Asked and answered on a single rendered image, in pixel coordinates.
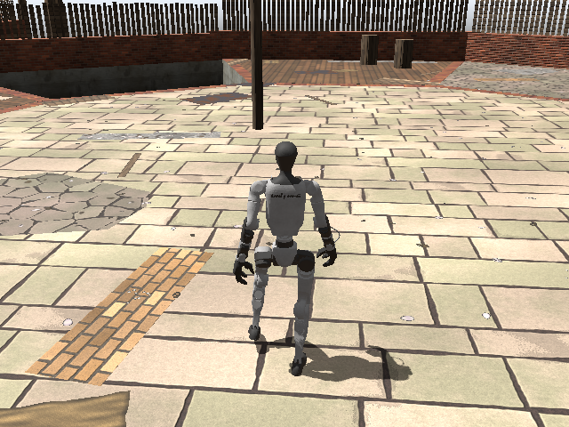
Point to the humanoid robot torso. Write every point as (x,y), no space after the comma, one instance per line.
(285,206)

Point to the left robot upper arm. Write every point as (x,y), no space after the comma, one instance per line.
(253,205)

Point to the robot right forearm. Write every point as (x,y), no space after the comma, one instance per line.
(327,236)

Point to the robot left forearm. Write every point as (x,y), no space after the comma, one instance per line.
(245,243)

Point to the robot left hand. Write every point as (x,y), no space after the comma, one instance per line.
(238,271)

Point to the left robot thigh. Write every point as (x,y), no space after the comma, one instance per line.
(263,258)

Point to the right robot upper arm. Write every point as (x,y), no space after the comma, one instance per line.
(317,202)

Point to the robot right hand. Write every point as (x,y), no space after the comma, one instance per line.
(326,254)

